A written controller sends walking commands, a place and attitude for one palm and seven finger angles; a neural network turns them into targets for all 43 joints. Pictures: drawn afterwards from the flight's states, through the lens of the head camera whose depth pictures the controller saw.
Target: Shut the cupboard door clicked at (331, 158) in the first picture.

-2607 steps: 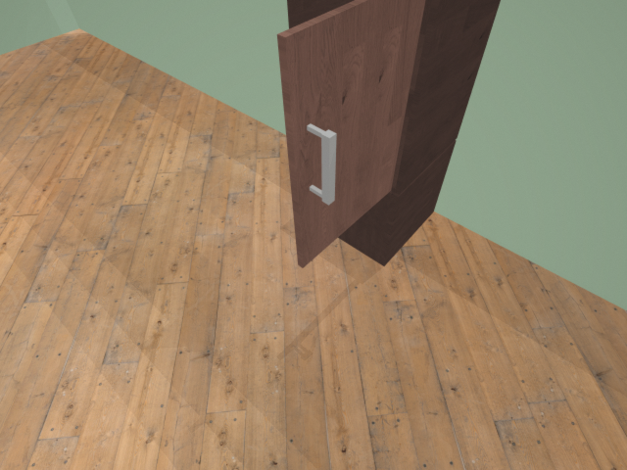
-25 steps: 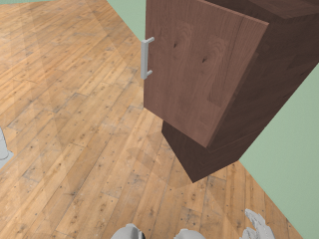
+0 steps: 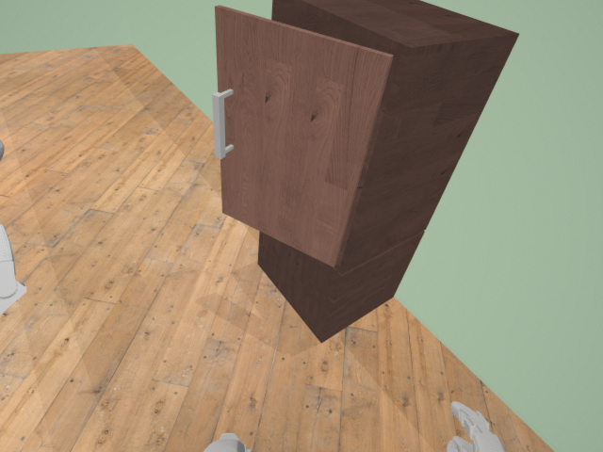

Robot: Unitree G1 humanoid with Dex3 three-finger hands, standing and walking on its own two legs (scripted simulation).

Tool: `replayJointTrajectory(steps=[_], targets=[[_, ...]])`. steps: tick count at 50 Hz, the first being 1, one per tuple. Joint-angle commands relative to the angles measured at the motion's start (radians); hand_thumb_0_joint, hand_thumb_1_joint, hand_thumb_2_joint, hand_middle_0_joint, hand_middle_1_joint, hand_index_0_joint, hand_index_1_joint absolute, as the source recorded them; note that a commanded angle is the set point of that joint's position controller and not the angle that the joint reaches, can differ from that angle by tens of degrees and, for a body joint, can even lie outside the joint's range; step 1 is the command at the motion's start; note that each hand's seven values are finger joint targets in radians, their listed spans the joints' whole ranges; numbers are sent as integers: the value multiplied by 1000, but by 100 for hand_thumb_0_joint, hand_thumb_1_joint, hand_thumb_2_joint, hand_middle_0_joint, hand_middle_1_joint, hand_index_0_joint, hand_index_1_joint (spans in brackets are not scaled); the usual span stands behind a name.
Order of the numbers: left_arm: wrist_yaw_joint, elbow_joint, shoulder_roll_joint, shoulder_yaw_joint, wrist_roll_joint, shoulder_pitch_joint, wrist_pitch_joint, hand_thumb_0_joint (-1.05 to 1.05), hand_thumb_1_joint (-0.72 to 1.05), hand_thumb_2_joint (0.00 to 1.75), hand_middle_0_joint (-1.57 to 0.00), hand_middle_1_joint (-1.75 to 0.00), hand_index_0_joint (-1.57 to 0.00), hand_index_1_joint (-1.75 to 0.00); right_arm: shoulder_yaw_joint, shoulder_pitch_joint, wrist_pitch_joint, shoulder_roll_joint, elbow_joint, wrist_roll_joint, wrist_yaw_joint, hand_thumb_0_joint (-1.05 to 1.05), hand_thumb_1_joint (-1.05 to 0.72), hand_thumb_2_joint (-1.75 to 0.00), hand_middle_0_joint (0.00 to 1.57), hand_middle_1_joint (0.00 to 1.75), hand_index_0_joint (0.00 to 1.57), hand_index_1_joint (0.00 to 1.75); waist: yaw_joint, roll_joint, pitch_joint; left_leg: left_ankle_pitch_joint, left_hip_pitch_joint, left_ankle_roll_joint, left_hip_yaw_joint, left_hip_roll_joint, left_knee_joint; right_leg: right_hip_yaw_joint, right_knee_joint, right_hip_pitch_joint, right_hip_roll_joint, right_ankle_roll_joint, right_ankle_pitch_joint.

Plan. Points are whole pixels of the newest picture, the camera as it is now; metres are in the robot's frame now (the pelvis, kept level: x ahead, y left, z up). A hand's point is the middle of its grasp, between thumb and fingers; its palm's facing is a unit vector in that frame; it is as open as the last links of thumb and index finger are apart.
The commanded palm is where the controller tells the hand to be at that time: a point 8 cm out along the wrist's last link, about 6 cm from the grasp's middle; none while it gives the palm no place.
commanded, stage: stop stepping back and stand still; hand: left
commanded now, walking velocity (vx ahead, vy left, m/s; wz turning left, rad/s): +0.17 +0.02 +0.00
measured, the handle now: (224, 124) +0.87 +0.19 +0.02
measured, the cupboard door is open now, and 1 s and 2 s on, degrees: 24 24 24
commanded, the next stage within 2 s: let the arm hang, fingers relaxed in 0.54 s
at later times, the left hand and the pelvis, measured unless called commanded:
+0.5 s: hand out of the picture +0.12 +0.27 +0.24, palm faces +0.44 -0.72 -0.54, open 7.4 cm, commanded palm +0.10 +0.30 +0.21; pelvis -0.06 +0.01 +0.03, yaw -3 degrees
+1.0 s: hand out of the picture +0.00 +0.23 -0.15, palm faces +0.07 -0.98 -0.18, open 6.8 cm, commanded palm none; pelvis -0.05 +0.04 +0.02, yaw +2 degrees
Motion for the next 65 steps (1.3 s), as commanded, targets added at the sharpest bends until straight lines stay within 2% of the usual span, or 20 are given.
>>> replayJointTrajectory(steps=[1, 5, 7, 9, 11, 16, 18, 19, 20, 22, 25, 31, 32, 33, 35, 38, 42, 47, 56, 65], targets=[[48, -111, 114, 105, 23, -89, -22, 0, 90, 90, -20, -30, -20, -30, -31, -119, -26, -120, -115, 4, -10, 0, -90, -90, 20, 30, 20, 30, 24, -104, 224, -125, 122, 14, -79, 64, 372, 175, -390, -558, -321, -182, -91], [68, 69, 11, -71, 57, -379, 6, 0, 90, 90, -20, -30, -20, -30, -47, -61, -77, -182, -74, 12, -24, 0, -90, -90, 20, 30, 20, 30, 3, 169, 188, 50, 363, 41, -41, 16, -209, -52, 39, -377, -119, -27, 226], [76, -15, 25, -63, 51, -412, -6, 0, 90, 90, -20, -30, -20, -30, -55, -74, -108, -197, -115, 17, -28, 0, -90, -90, 20, 30, 20, 30, 34, 366, 80, 2, 418, 136, -409, 207, -427, 8, 226, -373, 1, 25, 59], [66, -175, 91, 7, 36, -295, -44, 0, 90, 90, -20, -30, -20, -30, -45, -80, -131, -159, -115, -5, -2, 0, -90, -90, 20, 30, 20, 30, 38, 298, -77, -55, 494, 84, -544, 238, -518, 74, 379, -373, 14, 19, 1], [58, -310, 96, 55, 26, -129, -56, 0, 90, 90, -20, -30, -20, -30, -52, -104, -131, -147, -128, -15, 23, 0, -90, -90, 20, 30, 20, 30, 53, 221, -151, -348, 389, 79, -423, 210, -575, 57, 366, -256, 18, 14, 40], [58, -341, 123, 136, 13, 206, -33, 0, 90, 90, -20, -30, -20, -30, -23, -137, -88, -122, -156, -21, 41, 0, -90, -90, 20, 30, 20, 30, 75, 431, -132, -466, 101, 48, -95, 123, -545, -120, 53, 52, 79, -22, 45], [66, -199, 146, 175, 25, 200, -6, 0, 90, 90, -20, -30, -20, -30, -27, -120, -49, -105, -139, -13, 30, 0, -90, -90, 20, 30, 20, 30, 80, 192, -77, -444, -40, 30, -4, 38, -216, 22, -169, 104, -33, -70, -7], [67, -138, 120, 150, 31, 140, 12, 0, 90, 90, -20, -30, -20, -30, -29, -121, -17, -86, -139, -13, 26, 0, -90, -90, 20, 30, 20, 30, 69, -91, 1, -342, -149, 22, 40, -20, 135, 388, -363, -5, -270, -149, -186], [73, -106, 125, 143, 30, 30, 11, 0, 90, 90, -20, -30, -20, -30, -36, -119, -13, -117, -129, -15, 13, 0, -90, -90, 20, 30, 20, 30, 55, -173, 106, -254, -222, 15, -18, -24, 359, 632, -521, -152, -433, -203, -239], [72, 66, 113, 154, 33, -51, -16, 0, 90, 90, -20, -30, -20, -30, -31, -71, -36, -117, -81, -22, 9, 0, -90, -90, 20, 30, 20, 30, 16, -88, 48, -99, -149, 17, -48, 12, 416, 433, -429, -128, -359, -157, 54], [51, 272, -8, -1, 39, -96, 10, 0, 90, 90, -20, -30, -20, -30, -33, -90, -20, -142, -86, 3, -1, 0, -90, -90, 20, 30, 20, 30, 34, -35, 141, -25, -69, 20, -14, 27, 343, 293, -404, -246, -280, -103, 36], [66, 121, -51, -178, 68, -391, -8, 0, 90, 90, -20, -30, -20, -30, -37, -145, -64, -155, -103, 6, -23, 0, -90, -90, 20, 30, 20, 30, 67, -190, 154, -10, 138, 51, 98, -3, 54, 120, -366, -216, -226, -21, 265], [-53, 768, -223, -384, 144, -201, 166, 0, 90, 90, -20, -30, -20, -30, -20, -132, -50, -166, 29, -31, 92, 0, -90, -90, 20, 30, 20, 30, 41, -147, 203, -140, 72, 20, 154, 61, -2, -116, -178, -173, -330, -79, 686], [-88, 816, -242, -384, 134, -111, 219, 0, 90, 90, -20, -30, -20, -30, -14, -56, 6, -100, 11, -25, 99, 0, -90, -90, 20, 30, 20, 30, 60, -151, 88, -140, 203, 27, 109, -16, -89, -17, -91, -152, -229, -80, 740], [-106, 856, -240, -408, 116, -128, 229, 0, 90, 90, -20, -30, -20, -30, -7, -17, 25, -110, 8, -36, 98, 0, -90, -90, 20, 30, 20, 30, 53, -112, 58, 119, 318, 38, 96, -29, -167, -31, -31, -176, -214, -47, 723], [-101, 974, -255, -459, 119, -139, 223, 0, 90, 90, -20, -30, -20, -30, -36, -20, 33, -252, 28, -43, 92, 0, -90, -90, 20, 30, 20, 30, 74, 28, -59, 568, 506, 138, -129, 198, -182, -61, 75, -274, -112, 25, 298], [-101, 1186, -174, -450, 110, -205, 213, 0, 90, 90, -20, -30, -20, -30, -14, -75, 50, -171, 101, -39, 73, 0, -90, -90, 20, 30, 20, 30, 65, -28, 9, 306, 378, 45, 32, 48, -150, 52, -118, -125, -193, -23, 639], [-87, 1375, -251, -448, 107, -180, 216, 0, 90, 90, -20, -30, -20, -30, -13, -34, 60, -111, 217, -36, 59, 0, -90, -90, 20, 30, 20, 30, 63, 231, 13, 234, 454, 46, 32, 64, -230, 17, -189, -120, -157, -25, 456], [-90, 1585, -275, -478, 105, -180, 222, 0, 90, 90, -20, -30, -20, -30, -19, 38, 72, -99, 352, -24, 54, 0, -90, -90, 20, 30, 20, 30, 53, 20, 143, 49, 455, 54, 5, 93, -371, -3, -295, -168, -135, -19, 267], [-83, 1696, -294, -486, 104, -124, 222, 0, 90, 90, -20, -30, -20, -30, -15, 92, 61, -77, 450, -20, 50, 0, -90, -90, 20, 30, 20, 30, 60, 50, 139, -8, 462, 61, 9, 94, -453, -3, -279, -141, -130, -8, 274]])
